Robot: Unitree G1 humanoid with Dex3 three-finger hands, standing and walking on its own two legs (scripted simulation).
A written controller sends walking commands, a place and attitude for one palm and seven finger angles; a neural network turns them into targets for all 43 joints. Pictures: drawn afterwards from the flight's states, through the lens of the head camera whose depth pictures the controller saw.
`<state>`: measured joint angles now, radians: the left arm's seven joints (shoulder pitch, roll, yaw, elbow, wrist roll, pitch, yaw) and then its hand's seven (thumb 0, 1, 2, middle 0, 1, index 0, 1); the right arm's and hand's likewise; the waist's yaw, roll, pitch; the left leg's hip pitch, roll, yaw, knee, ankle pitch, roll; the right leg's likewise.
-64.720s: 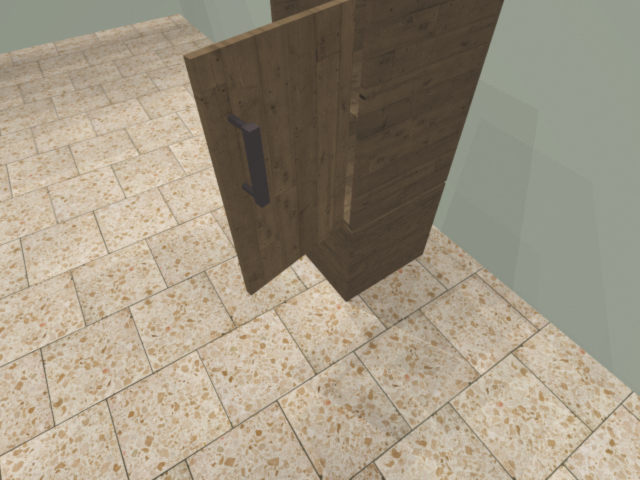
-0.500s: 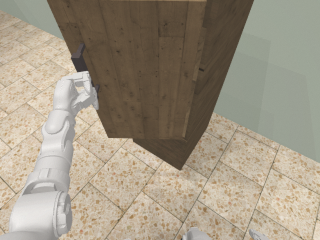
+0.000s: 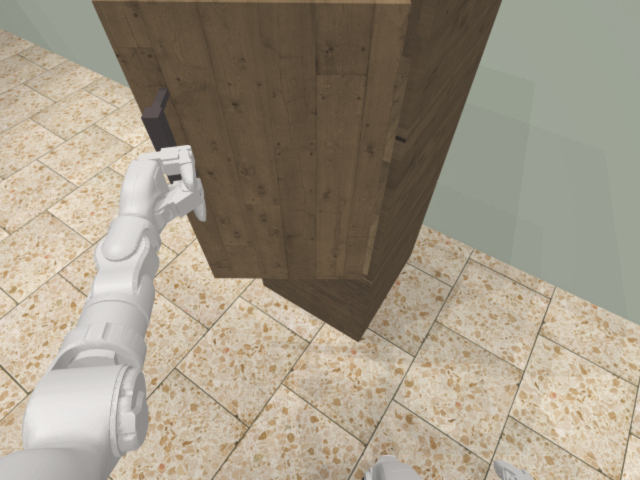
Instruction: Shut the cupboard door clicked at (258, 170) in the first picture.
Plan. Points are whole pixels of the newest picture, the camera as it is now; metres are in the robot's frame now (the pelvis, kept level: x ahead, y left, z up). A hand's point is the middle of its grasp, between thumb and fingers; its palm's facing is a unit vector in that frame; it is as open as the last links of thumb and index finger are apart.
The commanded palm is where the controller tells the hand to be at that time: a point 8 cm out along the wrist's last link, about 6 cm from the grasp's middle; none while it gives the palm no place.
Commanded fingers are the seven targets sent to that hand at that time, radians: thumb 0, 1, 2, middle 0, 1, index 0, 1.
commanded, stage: push the door shut along its arc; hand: left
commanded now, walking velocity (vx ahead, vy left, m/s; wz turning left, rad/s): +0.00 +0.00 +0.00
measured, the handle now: (176, 151) +0.53 +0.19 +0.10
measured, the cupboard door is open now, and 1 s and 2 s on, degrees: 32 17 0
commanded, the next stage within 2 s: pull the fist back off the door in 1.48 s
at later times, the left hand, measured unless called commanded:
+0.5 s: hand (205, 164) +0.50 +0.15 +0.10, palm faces -0.18 -0.98 -0.04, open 3.1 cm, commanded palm +0.50 +0.18 +0.10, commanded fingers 0.00 0.90 0.90 -1.30 -1.50 -1.30 -1.50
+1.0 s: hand (244, 125) +0.57 +0.10 +0.11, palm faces -0.32 -0.95 +0.00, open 3.0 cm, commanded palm +0.57 +0.16 +0.10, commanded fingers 0.00 0.90 0.90 -1.30 -1.50 -1.30 -1.50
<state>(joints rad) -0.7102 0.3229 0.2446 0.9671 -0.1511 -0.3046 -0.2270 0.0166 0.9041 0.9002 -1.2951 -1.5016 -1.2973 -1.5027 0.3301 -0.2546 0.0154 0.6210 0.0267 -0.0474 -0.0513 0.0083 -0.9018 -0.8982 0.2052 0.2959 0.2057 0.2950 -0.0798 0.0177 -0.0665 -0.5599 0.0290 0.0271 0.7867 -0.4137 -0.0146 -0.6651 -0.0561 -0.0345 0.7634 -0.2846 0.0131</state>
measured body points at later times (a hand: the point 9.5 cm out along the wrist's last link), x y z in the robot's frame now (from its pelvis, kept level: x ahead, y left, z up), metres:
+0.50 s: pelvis -0.01 +0.00 -0.01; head +0.10 +0.00 +0.42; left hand +0.50 +0.20 +0.11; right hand +0.01 -0.28 -0.13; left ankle -0.02 +0.13 -0.71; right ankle +0.05 -0.13 -0.71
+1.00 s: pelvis +0.00 +0.01 -0.03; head +0.15 +0.00 +0.40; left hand +0.58 +0.15 +0.11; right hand -0.04 -0.26 -0.13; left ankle -0.02 +0.13 -0.71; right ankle +0.05 -0.13 -0.71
